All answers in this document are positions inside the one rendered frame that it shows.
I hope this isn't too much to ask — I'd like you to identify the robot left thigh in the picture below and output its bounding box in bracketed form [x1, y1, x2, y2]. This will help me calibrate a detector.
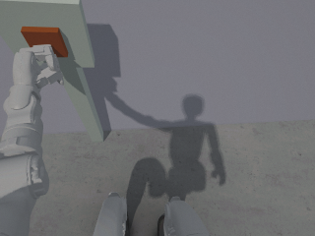
[93, 196, 127, 236]

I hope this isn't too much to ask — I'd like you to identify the panel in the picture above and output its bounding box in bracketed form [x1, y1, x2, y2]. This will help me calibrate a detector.
[0, 0, 104, 143]

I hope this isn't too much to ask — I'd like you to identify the robot right shin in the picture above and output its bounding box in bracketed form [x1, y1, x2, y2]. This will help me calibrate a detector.
[163, 197, 180, 236]

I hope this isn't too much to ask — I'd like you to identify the left robot upper arm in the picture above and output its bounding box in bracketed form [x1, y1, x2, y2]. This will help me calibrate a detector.
[0, 154, 49, 236]

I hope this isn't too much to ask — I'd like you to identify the robot left hand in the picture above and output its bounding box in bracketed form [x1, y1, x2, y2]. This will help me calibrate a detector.
[12, 44, 64, 92]

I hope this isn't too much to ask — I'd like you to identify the button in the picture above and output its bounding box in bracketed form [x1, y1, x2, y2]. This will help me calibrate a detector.
[21, 27, 69, 58]

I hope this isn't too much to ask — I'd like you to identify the left robot forearm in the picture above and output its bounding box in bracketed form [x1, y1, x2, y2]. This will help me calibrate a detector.
[0, 85, 43, 160]

